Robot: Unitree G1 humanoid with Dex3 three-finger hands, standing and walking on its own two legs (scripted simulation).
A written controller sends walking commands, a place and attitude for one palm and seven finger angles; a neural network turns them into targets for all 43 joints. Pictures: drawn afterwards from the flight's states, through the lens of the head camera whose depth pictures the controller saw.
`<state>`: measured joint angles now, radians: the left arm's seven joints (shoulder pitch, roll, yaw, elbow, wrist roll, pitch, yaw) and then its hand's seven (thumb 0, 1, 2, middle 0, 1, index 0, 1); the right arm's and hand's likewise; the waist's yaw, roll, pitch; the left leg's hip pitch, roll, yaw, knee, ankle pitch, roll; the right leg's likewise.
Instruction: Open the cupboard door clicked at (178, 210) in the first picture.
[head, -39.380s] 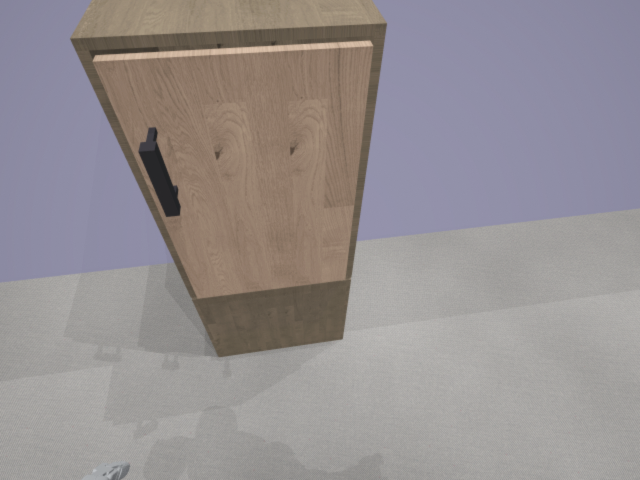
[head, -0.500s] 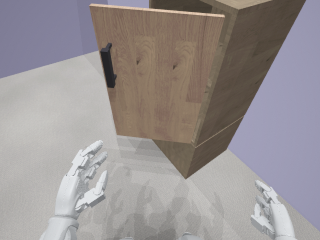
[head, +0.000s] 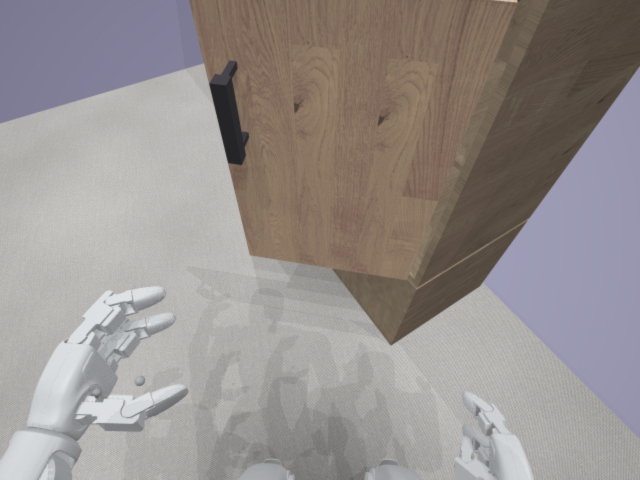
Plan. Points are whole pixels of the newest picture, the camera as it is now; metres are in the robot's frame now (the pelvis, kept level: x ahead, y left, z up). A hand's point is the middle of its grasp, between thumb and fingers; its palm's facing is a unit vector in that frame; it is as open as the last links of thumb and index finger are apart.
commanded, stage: raise the hand with hooked fingers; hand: left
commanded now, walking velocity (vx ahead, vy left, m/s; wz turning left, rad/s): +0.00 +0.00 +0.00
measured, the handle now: (234, 114) +0.58 +0.16 +0.12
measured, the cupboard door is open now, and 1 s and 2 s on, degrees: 47 47 47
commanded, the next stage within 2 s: move the hooked fingers beside the handle in 1.26 s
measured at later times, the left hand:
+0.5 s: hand (82, 318) +0.26 +0.26 +0.11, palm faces -0.05 -1.00 -0.07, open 13.7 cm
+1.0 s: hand (64, 272) +0.29 +0.28 +0.13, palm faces -0.07 -1.00 -0.05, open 14.0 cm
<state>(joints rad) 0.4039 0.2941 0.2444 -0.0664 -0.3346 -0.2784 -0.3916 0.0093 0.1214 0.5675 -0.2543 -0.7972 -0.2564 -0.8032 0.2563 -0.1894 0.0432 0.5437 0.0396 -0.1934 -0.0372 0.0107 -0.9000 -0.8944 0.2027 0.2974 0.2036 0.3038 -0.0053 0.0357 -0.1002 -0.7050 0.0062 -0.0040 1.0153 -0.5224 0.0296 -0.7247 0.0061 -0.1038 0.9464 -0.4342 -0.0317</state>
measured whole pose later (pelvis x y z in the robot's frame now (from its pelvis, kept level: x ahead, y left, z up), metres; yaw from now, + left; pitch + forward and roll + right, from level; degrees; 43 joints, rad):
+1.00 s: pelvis +0.00 +0.00 +0.04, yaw +0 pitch +6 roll -1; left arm -0.08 0.48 0.45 0.39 -0.37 -0.16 -0.60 -0.01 -0.50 0.30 -0.30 -1.20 -0.30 -1.20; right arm 0.30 -0.30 0.04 0.55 0.06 -0.20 -0.08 0.01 -0.90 -0.90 0.20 0.30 0.20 0.30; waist 0.00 0.02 -0.05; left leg -0.46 -0.01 0.02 0.75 -0.40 0.04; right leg -0.49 0.01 -0.08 0.70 -0.32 -0.02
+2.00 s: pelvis +0.00 -0.01 +0.03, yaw -1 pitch +10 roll -1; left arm -0.50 0.55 0.44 0.84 -0.28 -0.24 -0.58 -0.01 -0.50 0.30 -0.30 -1.20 -0.30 -1.20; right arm 0.34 -0.31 0.05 0.60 0.06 -0.11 -0.08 0.01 -0.90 -0.89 0.20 0.30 0.20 0.30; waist -0.05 0.01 -0.05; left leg -0.55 0.01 0.02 0.78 -0.40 0.02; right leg -0.59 0.02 -0.08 0.73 -0.32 -0.04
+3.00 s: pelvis +0.01 +0.01 +0.01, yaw -4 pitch +23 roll -4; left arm -1.11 0.81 0.49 1.32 -0.07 -0.27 -0.49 -0.01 -0.50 0.30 -0.30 -1.20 -0.30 -1.20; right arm 0.47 -0.30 0.07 0.61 0.00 0.07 -0.05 0.00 -0.90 -0.89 0.20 0.30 0.20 0.30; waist -0.23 0.02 -0.06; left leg -0.85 0.03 0.03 0.91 -0.47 0.05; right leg -0.86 0.04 -0.07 0.79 -0.33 -0.01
